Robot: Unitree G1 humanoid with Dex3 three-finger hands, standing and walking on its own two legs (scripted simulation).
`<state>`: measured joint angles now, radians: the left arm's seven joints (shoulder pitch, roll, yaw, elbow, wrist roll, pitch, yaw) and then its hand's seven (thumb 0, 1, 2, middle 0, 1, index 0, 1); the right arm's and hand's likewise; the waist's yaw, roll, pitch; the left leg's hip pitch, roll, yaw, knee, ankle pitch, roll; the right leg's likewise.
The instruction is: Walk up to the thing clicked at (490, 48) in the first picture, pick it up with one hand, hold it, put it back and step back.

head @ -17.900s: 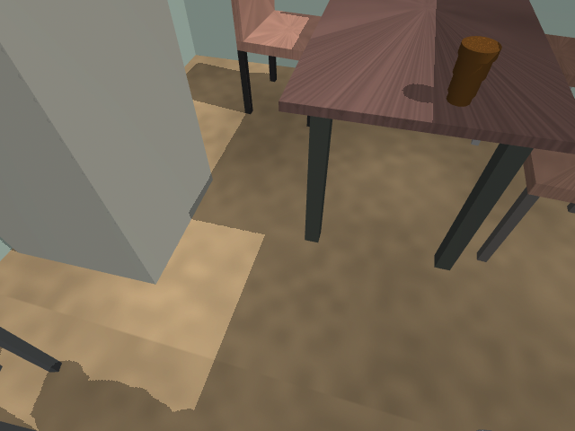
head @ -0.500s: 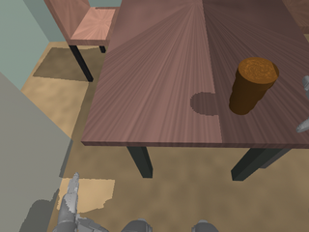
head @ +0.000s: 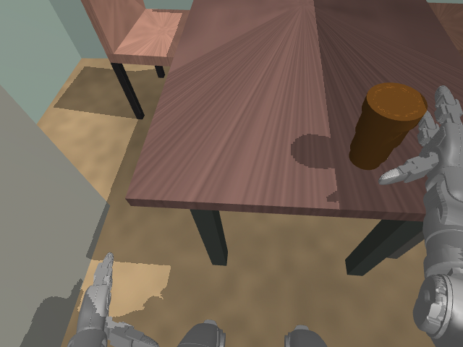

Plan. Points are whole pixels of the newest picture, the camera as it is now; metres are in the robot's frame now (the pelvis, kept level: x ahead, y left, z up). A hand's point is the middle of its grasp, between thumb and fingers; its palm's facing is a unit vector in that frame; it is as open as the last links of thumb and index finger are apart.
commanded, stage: close in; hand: right
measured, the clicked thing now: (378, 132) +0.46 -0.20 +0.08
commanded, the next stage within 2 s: rest palm in 0.08 s
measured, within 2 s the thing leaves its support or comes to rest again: leaves its support in 1.38 s
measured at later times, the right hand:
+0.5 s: hand (388, 131) +0.45 -0.21 +0.10, palm faces +0.20 +0.98 +0.01, open 16.9 cm
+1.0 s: hand (388, 126) +0.46 -0.21 +0.10, palm faces +0.19 +0.98 +0.00, open 11.4 cm
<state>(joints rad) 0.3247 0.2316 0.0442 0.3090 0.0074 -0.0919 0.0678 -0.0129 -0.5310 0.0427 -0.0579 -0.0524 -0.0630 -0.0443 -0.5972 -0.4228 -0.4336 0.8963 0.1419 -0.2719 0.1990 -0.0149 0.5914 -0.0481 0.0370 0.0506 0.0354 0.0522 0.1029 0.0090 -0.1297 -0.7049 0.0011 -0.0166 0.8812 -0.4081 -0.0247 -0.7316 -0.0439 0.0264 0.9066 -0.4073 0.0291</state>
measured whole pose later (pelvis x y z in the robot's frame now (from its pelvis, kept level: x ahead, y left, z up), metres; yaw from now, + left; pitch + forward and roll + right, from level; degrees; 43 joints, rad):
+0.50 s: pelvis -0.01 +0.00 +0.00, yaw +0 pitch +13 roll +1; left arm 0.35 0.22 0.05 0.26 0.00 -0.06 0.04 -0.01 -0.56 0.07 -0.06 -0.06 -0.05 -0.07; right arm -0.67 -0.38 -0.41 0.92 0.10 -0.25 0.08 -0.01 0.51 -0.02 0.19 0.09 0.18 0.09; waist 0.11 0.00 -0.12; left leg -0.71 0.00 -0.03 0.89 -0.40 -0.03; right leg -0.73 -0.05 0.02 0.90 -0.40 0.03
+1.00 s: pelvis +0.01 +0.00 +0.00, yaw +1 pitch +14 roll +1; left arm 0.35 0.23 0.06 0.27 -0.01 -0.03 0.02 -0.01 -0.55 0.06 -0.05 -0.05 -0.05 -0.06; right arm -0.65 -0.38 -0.41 0.91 0.11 -0.24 0.10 -0.01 0.30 -0.37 0.88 0.62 0.79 0.59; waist 0.11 -0.01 -0.13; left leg -0.69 0.00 -0.03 0.86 -0.41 -0.03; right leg -0.71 -0.04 0.01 0.88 -0.41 0.02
